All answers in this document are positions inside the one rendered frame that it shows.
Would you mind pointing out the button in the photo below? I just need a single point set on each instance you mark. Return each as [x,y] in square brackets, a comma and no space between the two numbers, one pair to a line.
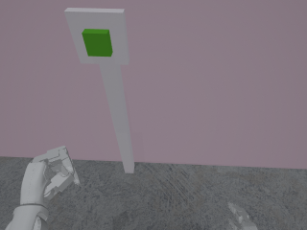
[97,42]

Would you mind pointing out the left robot forearm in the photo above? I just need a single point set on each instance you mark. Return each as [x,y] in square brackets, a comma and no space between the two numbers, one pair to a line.
[31,216]

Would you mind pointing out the panel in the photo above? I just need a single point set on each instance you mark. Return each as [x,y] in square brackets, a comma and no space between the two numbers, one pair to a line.
[113,20]

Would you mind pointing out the robot right hand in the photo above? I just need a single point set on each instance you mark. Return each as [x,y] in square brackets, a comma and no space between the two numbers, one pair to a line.
[242,217]

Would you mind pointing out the robot left hand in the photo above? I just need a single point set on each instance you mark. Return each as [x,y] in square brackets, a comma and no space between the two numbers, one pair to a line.
[35,187]

